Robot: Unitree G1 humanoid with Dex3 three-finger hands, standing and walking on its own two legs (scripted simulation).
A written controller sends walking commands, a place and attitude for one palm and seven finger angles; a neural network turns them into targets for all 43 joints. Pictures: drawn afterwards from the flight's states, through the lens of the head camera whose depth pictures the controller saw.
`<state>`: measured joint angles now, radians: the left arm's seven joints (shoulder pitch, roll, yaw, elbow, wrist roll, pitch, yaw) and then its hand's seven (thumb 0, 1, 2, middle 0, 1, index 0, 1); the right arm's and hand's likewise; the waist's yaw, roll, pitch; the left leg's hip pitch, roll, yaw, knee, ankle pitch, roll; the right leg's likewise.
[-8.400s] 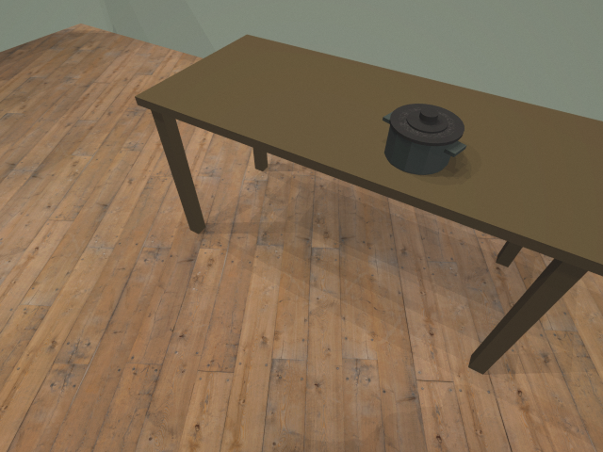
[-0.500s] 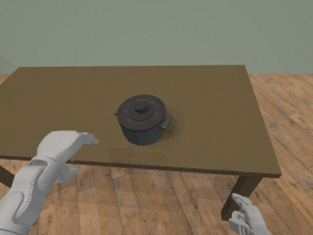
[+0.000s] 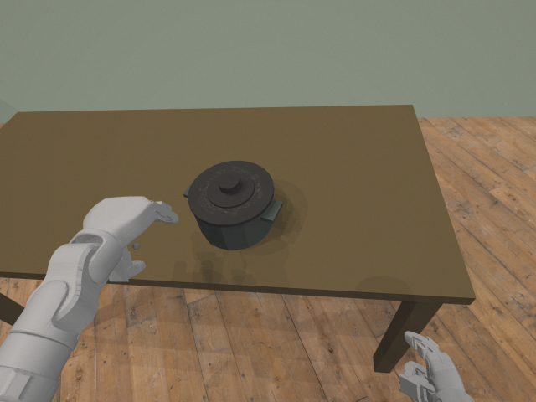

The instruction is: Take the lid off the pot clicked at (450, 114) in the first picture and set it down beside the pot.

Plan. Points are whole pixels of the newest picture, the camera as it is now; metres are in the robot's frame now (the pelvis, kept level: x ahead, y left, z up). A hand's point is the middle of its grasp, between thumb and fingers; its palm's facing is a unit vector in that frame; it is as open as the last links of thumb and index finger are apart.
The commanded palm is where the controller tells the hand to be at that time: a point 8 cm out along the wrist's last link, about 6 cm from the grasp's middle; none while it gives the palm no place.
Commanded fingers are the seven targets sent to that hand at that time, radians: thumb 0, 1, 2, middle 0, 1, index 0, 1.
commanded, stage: move the open hand above the knob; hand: left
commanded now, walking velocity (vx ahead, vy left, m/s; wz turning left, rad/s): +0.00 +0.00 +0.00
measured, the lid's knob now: (228, 183) +0.51 +0.13 +0.01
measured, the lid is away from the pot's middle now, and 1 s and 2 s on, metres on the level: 0.00 0.00 0.00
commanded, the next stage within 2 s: none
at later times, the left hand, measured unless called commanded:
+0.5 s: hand (173, 214) +0.38 +0.18 +0.08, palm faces -0.27 -0.04 -0.96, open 10.2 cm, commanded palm +0.37 +0.18 +0.14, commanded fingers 0.00 -0.26 1.32 -0.81 -0.08 -0.81 -0.08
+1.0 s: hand (198, 188) +0.44 +0.16 +0.07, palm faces -0.31 -0.03 -0.95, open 10.2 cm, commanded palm +0.44 +0.16 +0.14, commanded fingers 0.00 -0.26 1.32 -0.81 -0.08 -0.81 -0.08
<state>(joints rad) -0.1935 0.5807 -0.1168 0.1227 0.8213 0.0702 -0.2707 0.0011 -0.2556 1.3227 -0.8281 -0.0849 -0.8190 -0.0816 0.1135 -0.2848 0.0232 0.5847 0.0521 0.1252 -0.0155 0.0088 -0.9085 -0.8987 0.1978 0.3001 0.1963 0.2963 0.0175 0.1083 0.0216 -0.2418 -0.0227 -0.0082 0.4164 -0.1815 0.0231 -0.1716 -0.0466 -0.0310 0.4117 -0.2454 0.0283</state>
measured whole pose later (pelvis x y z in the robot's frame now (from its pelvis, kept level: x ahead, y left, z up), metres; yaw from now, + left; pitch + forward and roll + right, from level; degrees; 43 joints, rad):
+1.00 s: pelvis +0.02 -0.01 -0.01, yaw -1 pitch +6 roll +0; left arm -0.65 0.46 -0.28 0.55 0.86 0.18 -0.25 0.00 -0.25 1.32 -0.83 -0.08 -0.82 -0.08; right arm 0.15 -0.28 0.03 0.62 0.08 0.17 -0.01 0.01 -0.91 -0.90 0.20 0.30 0.20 0.30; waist -0.03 0.08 -0.03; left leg -0.34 -0.02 0.00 0.49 -0.24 0.01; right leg -0.28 -0.04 -0.02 0.50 -0.31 0.02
